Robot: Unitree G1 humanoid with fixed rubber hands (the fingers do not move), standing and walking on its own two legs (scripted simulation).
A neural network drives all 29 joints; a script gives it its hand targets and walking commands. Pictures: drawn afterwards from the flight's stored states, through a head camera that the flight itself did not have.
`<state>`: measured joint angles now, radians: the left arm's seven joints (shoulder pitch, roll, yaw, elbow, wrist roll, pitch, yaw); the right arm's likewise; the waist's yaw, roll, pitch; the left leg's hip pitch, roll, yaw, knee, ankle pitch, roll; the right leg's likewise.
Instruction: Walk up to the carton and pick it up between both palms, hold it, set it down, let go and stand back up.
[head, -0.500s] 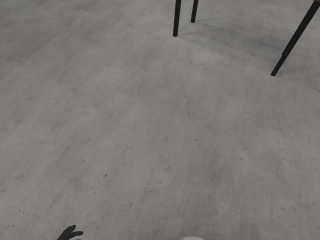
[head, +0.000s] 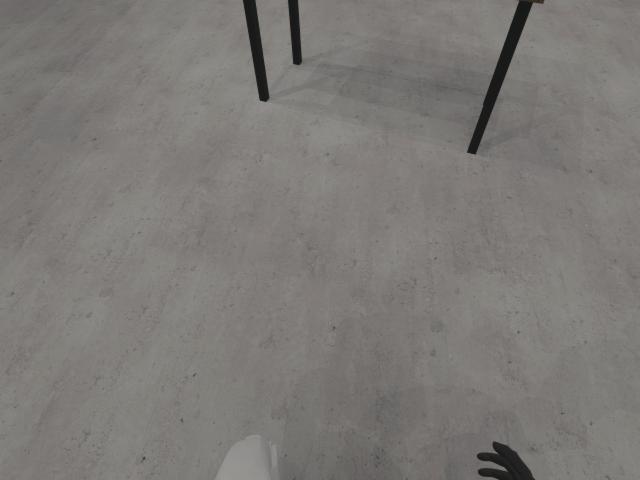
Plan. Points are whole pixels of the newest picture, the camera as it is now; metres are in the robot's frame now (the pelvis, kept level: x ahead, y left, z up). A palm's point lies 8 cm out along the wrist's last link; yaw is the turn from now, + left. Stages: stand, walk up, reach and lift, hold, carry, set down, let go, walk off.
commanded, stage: walk up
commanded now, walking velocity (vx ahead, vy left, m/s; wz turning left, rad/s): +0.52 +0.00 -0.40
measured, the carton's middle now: out of the picture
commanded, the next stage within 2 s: none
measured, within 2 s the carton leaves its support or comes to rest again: neither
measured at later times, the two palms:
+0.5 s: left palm (175, 333) +0.35 +0.27 -0.15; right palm (498, 391) +0.24 -0.24 -0.11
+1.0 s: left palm (283, 224) +0.56 +0.09 -0.11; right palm (530, 261) +0.48 -0.37 -0.14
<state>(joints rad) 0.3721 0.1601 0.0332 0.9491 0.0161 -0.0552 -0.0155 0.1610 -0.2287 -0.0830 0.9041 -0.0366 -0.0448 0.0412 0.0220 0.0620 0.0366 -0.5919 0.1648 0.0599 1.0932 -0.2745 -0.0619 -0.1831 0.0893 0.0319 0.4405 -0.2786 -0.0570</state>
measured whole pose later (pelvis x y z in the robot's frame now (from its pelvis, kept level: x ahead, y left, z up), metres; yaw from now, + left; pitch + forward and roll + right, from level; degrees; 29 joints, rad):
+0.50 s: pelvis +0.27 +0.02 +0.00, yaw -8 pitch -2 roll -1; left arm 0.21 0.27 0.10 0.98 0.03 -0.01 -0.05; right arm 0.31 -0.18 -0.07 1.01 -0.02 -0.05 -0.01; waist 0.02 -0.07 0.10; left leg -0.21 0.08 0.13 0.48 -0.24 0.00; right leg -0.55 -0.04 0.03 1.17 -0.21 0.01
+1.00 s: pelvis +0.47 -0.13 +0.01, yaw -10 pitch +0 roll +0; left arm 0.24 0.14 0.04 1.00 0.02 -0.11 0.00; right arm 0.20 -0.21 -0.08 1.00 -0.03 -0.02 0.02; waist 0.00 0.07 0.04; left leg -0.54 0.14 0.07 1.05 -0.26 -0.01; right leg -0.18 0.02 -0.10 0.36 -0.18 -0.06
